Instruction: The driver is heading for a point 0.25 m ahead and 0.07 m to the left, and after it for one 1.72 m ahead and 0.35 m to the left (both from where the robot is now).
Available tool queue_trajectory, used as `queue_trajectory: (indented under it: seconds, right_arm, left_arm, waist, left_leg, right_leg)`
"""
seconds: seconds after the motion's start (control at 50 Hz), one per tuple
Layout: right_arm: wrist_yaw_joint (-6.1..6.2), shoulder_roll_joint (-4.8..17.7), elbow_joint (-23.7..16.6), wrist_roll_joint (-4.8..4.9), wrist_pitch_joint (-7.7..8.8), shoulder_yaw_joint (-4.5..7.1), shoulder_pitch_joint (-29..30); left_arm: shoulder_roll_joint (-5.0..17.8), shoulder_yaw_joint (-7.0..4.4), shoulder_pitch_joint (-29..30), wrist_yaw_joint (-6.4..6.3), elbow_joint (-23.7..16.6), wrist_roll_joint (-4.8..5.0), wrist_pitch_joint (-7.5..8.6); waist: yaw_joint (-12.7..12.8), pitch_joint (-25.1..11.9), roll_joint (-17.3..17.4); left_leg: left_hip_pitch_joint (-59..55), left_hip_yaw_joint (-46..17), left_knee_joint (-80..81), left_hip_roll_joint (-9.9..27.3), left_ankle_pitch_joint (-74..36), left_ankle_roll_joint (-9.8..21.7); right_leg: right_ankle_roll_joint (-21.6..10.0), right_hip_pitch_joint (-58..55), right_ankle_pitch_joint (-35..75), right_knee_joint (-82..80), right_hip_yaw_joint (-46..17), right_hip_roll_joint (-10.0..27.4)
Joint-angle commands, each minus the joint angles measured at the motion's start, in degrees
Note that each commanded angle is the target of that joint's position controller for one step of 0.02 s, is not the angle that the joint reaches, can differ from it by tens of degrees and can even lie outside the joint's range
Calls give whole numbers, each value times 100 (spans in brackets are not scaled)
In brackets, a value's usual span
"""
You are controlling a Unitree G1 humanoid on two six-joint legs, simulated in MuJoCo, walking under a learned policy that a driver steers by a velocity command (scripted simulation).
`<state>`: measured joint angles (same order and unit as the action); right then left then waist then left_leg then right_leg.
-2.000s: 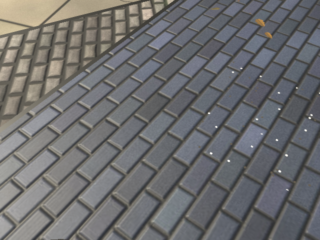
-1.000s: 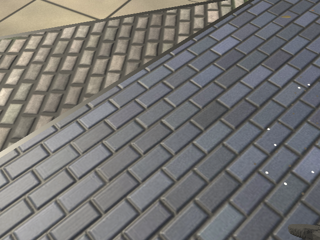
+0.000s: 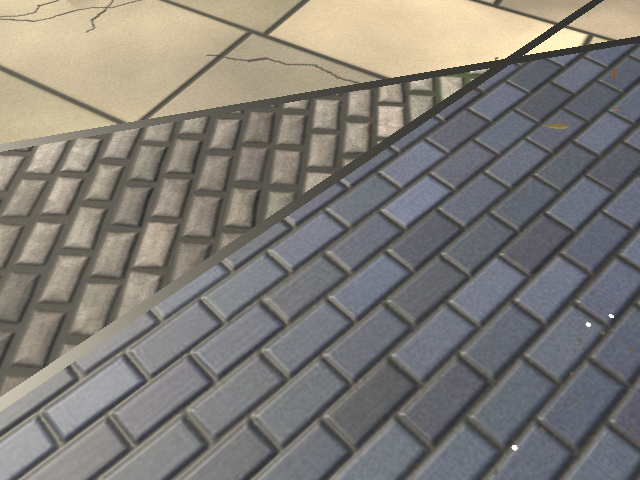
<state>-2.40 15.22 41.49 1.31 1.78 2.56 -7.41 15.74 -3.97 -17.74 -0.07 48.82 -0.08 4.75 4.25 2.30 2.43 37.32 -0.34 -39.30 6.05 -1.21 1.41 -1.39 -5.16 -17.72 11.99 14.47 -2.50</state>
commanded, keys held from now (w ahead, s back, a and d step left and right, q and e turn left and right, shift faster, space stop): w+q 0.48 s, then w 0.52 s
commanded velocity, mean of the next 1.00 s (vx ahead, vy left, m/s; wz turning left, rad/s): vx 0.50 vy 0.00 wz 0.39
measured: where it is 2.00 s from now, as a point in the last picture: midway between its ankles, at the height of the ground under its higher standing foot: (263, 222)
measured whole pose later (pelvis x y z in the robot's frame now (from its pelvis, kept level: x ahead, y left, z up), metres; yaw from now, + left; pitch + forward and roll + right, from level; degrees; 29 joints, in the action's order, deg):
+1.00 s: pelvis +0.55 +0.09 +0.01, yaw +23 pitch +2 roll -2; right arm -1.4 14.9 36.9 0.9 3.8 1.8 -3.9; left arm 16.1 -2.5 -22.4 0.8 49.3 1.2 4.3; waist 6.4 1.5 2.3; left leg 34.6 -2.1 -33.9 4.1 0.5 0.0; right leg -1.7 0.2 -15.4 13.6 1.0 -2.6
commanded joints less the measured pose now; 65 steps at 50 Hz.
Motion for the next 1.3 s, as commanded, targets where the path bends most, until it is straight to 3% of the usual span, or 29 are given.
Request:
queue_trajectory:
  seconds: [0.02,0.06,0.1,0.12,0.14,0.16,0.18,0.2,0.24,0.3,0.4,0.48,0.56,0.58,0.6,0.62,0.64,0.68,0.74,0.86,0.96,1.02,1.08,1.1,1.12,1.14,1.16,1.2,1.3]
  right_arm:
    - [-125,357,-728,6,87,61,705]
    - [-140,573,-755,10,41,179,324]
    - [-44,1078,-436,33,-4,482,-1179]
    - [90,1587,-281,41,-83,651,-1872]
    - [95,1983,-483,32,-17,672,-1461]
    - [43,1485,-562,-19,71,523,-1586]
    - [37,1199,-516,-51,146,449,-1441]
    - [25,1048,-517,-25,193,402,-1091]
    - [79,769,-674,-91,216,303,-578]
    - [174,936,-648,-64,240,347,-607]
    - [319,1125,-506,-11,145,403,-950]
    - [337,1098,-366,35,85,407,-1281]
    - [347,890,-313,-29,49,350,-1203]
    - [319,634,-348,-72,60,250,-1229]
    - [326,300,-421,-167,84,125,-1693]
    - [320,259,-432,80,147,87,-2338]
    - [337,861,-325,142,150,198,-1898]
    - [338,961,-532,-13,141,226,-829]
    - [263,652,-549,-63,178,193,-825]
    - [213,307,-752,-112,232,30,-42]
    - [97,293,-936,-27,305,3,771]
    - [15,401,-1057,-9,340,39,983]
    - [55,806,-751,-72,366,259,-172]
    - [124,1141,-550,-146,354,383,-1179]
    - [169,1714,-461,-232,299,515,-1742]
    - [167,1249,-427,-186,266,403,-1865]
    - [172,990,-392,-145,268,300,-1518]
    - [143,629,-375,-138,302,186,-806]
    - [138,581,-128,-232,531,233,-381]
  left_arm:
    - [1084,-262,-41,-55,-225,81,-92]
    - [1265,-306,74,-106,-279,119,-178]
    - [1287,-286,261,-145,-348,169,-240]
    - [927,-153,92,-145,-459,11,-174]
    - [297,45,-198,-74,-800,-49,18]
    - [848,-40,365,31,-875,124,253]
    - [927,-52,770,75,-1045,296,347]
    - [831,-24,789,42,-1031,212,382]
    - [900,-89,649,9,-936,-3,286]
    - [704,-46,632,4,-984,-90,116]
    - [409,103,1722,45,-1272,-53,115]
    - [642,30,2070,133,-1414,52,198]
    - [869,-123,1236,161,-1188,19,304]
    - [1049,-199,634,133,-1097,-60,335]
    - [1442,-281,-113,111,-1035,-128,329]
    - [1662,-372,-548,199,-703,-60,249]
    - [1086,-236,-352,214,-810,76,242]
    - [731,-90,212,182,-883,-3,175]
    - [526,-6,387,140,-793,-47,181]
    - [907,-83,47,74,-517,73,138]
    - [1015,-75,-442,65,-239,139,26]
    - [1096,-98,-554,40,-112,160,-73]
    - [1143,-92,-415,2,-97,171,-151]
    - [923,10,-316,-1,-230,81,-128]
    - [266,219,-895,16,-404,31,-28]
    - [584,151,-814,30,-303,132,59]
    - [990,8,-348,48,-429,278,80]
    - [878,-9,82,29,-517,205,22]
    - [465,-19,-72,-10,-481,167,-284]
  waist:
    - [-14,369,-424]
    - [-340,-74,-697]
    - [-1225,-890,-630]
    - [-1384,-1373,197]
    - [-707,-1925,1347]
    - [-1151,-2275,521]
    - [-1107,-1486,265]
    - [-775,-867,-296]
    - [-417,-549,-208]
    - [-308,-417,-151]
    - [-719,-208,160]
    - [-837,-229,303]
    - [-381,-417,553]
    - [-99,-951,368]
    - [-60,-1821,-686]
    - [-270,-2047,-2409]
    - [-62,-1344,-1373]
    - [-74,-380,-518]
    - [-366,-243,-810]
    - [-157,-121,-650]
    - [134,39,-660]
    - [58,106,-719]
    - [-691,-590,-652]
    - [-1147,-1358,-422]
    - [-1032,-2251,980]
    - [-1162,-2477,1040]
    - [-1110,-1484,658]
    - [-762,-567,322]
    - [-311,-122,243]
  left_leg:
    - [305,333,304,-154,499,221]
    - [-476,677,254,-574,1089,453]
    - [-2624,702,725,-1021,945,844]
    - [-4342,-714,817,-165,764,1190]
    - [-5918,-4230,1690,1181,1702,2406]
    - [-6038,-4655,2267,1340,2021,2330]
    - [-5444,-3750,2289,1149,1745,2053]
    - [-4521,-3007,2284,854,1052,1814]
    - [-3442,-2256,2444,484,49,1638]
    - [-2730,-1808,2638,309,-712,1676]
    - [-2171,-1267,2524,-215,72,1194]
    - [-2599,-1872,2123,33,728,1044]
    - [-3035,-2093,1275,136,114,801]
    - [-2814,-1809,278,-174,-5,615]
    - [-1748,-1301,-1494,-741,1558,321]
    - [102,-922,-3024,-1206,3575,33]
    - [685,-1199,-3556,-870,3236,20]
    - [609,-845,-3350,-481,2358,42]
    - [48,-619,-2519,-109,1837,9]
    - [96,-263,-642,-24,718,-198]
    - [-371,-41,547,-264,-75,-183]
    - [-428,-50,910,-347,338,21]
    - [-2386,159,1377,-631,458,371]
    - [-4069,-441,1108,18,323,665]
    - [-6227,-2817,1272,1592,975,1465]
    - [-6069,-3908,1925,1822,1702,1608]
    - [-5298,-3059,2087,1613,1892,1338]
    - [-3868,-1827,2519,1115,1468,1078]
    - [-2744,-397,3206,839,179,1014]
  right_leg:
    - [-694,-214,3714,108,-333,1902]
    - [-566,-358,5707,978,-195,1885]
    - [-305,371,5883,3081,-23,1610]
    - [-39,1917,3192,4889,-48,1270]
    - [310,4342,-1494,6909,-904,-118]
    - [180,4933,-1439,7177,-2102,122]
    - [51,5191,-978,6878,-2068,378]
    - [26,4996,-562,6254,-2020,643]
    - [128,4284,-148,5521,-2016,908]
    - [434,4009,175,4784,-1825,871]
    - [618,3488,2029,2524,-1649,438]
    - [491,3243,2125,1789,-1873,281]
    - [40,2343,1551,1410,-1692,286]
    - [-231,1304,1489,1464,-1968,649]
    - [-755,-358,1370,1580,-3401,1714]
    - [-1568,-1368,-535,610,-6078,2565]
    - [-1391,-931,-1770,306,-6063,2440]
    - [-1082,405,-679,232,-4431,1955]
    - [-1045,1136,648,-64,-3413,1465]
    - [-1131,1132,1805,-386,-2477,1379]
    - [-979,951,2006,-262,-2140,1401]
    - [-868,473,2341,-1,-2217,1648]
    - [-598,657,4081,1427,-1975,1363]
    - [-401,1620,3282,2795,-1813,1091]
    - [27,3900,303,5029,-1415,205]
    - [30,4553,-1534,5863,-2149,141]
    - [-4,4947,-1174,6134,-2205,426]
    - [45,4723,-317,5678,-1987,827]
    - [245,4221,694,5182,-2099,1021]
